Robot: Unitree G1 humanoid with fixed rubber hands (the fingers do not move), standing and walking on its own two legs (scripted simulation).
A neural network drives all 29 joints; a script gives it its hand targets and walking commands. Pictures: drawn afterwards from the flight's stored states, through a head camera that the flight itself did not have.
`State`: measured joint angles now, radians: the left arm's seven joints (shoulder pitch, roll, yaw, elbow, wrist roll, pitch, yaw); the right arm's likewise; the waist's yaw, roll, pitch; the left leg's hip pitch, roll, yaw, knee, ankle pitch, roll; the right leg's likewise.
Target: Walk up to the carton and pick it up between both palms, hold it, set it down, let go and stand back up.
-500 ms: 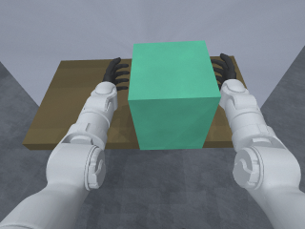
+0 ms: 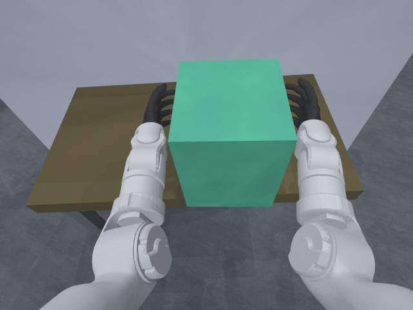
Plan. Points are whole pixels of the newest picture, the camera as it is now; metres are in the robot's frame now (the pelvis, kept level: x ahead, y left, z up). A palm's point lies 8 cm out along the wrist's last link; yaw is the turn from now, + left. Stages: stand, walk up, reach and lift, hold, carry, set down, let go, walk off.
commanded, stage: reach and lift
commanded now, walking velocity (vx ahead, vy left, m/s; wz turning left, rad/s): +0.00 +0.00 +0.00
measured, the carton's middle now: (228, 138) +0.45 -0.07 +0.04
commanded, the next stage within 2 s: none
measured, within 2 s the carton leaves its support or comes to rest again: leaves its support in 0.26 s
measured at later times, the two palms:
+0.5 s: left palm (133, 110) +0.45 +0.11 +0.15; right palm (295, 108) +0.42 -0.18 +0.14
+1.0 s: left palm (139, 128) +0.41 +0.10 +0.14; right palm (304, 125) +0.38 -0.19 +0.13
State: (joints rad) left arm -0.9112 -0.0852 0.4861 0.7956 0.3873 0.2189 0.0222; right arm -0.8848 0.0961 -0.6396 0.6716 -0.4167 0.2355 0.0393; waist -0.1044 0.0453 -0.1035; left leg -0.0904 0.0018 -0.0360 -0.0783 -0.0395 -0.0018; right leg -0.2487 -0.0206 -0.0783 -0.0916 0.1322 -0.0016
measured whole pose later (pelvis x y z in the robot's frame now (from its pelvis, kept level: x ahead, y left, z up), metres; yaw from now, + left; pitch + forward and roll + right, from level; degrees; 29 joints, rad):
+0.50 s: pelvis +0.00 +0.02 +0.00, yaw +0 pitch +10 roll +0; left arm -0.95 -0.04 0.41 0.79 0.31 0.31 0.05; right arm -0.90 0.07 -0.58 0.68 -0.35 0.29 -0.01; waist -0.09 0.03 -0.13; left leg -0.05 -0.02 -0.04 -0.05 -0.06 0.02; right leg -0.19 -0.04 -0.08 -0.09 0.12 0.01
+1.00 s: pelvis -0.02 +0.00 +0.00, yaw +0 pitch +6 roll +1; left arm -0.90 -0.03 0.35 0.78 0.25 0.34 0.07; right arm -0.85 0.04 -0.49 0.68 -0.27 0.34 -0.04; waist -0.07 0.02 -0.07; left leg -0.03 -0.02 -0.03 -0.02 -0.05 0.00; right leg -0.17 -0.04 -0.07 -0.09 0.15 0.00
